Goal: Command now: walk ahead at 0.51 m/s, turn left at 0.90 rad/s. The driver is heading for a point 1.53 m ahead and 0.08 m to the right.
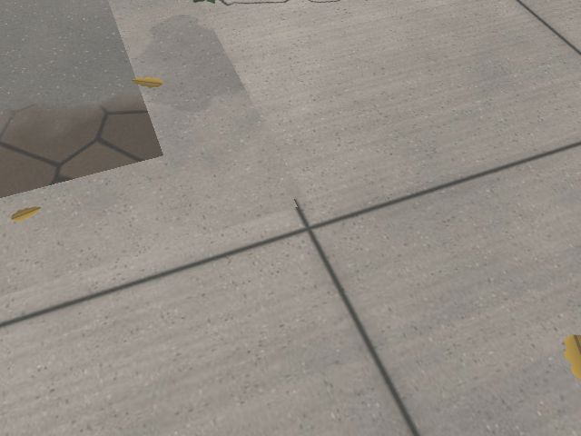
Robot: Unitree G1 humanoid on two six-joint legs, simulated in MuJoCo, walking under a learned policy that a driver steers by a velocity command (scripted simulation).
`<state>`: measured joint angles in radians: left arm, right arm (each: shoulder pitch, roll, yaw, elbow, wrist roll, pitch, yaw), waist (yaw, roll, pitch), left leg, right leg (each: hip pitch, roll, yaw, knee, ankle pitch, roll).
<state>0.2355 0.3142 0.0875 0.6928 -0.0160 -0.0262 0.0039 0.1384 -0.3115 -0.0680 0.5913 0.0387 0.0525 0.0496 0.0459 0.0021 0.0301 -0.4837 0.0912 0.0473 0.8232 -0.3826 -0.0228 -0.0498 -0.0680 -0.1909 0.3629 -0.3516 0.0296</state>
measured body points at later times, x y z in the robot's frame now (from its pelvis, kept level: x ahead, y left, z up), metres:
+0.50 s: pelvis +0.32 +0.13 -0.03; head +0.36 +0.16 +0.42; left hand +0.52 +0.42 -0.09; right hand +0.38 -0.15 -0.13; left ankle +0.05 +0.14 -0.73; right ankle +0.58 +0.10 -0.71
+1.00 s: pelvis +0.78 +0.28 -0.03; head +0.80 +0.28 +0.42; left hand +0.80 +0.58 -0.15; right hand +1.03 +0.04 -0.05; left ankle +0.92 +0.43 -0.74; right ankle +0.58 +0.14 -0.70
